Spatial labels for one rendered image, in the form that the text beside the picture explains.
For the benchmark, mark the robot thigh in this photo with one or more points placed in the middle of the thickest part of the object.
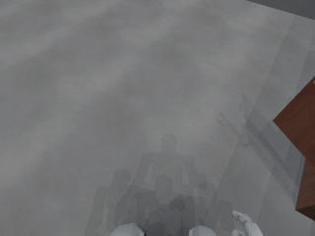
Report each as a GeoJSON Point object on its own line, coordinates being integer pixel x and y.
{"type": "Point", "coordinates": [127, 230]}
{"type": "Point", "coordinates": [201, 231]}

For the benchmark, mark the cupboard door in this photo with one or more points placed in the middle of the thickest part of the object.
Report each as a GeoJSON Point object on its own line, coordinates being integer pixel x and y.
{"type": "Point", "coordinates": [297, 121]}

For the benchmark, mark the robot right hand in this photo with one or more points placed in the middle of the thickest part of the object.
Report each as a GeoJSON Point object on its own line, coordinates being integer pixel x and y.
{"type": "Point", "coordinates": [250, 228]}

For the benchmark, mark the robot left thigh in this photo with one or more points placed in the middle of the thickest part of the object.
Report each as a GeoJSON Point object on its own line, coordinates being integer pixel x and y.
{"type": "Point", "coordinates": [127, 230]}

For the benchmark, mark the robot right thigh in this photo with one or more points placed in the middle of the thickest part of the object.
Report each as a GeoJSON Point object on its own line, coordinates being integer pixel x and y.
{"type": "Point", "coordinates": [201, 231]}

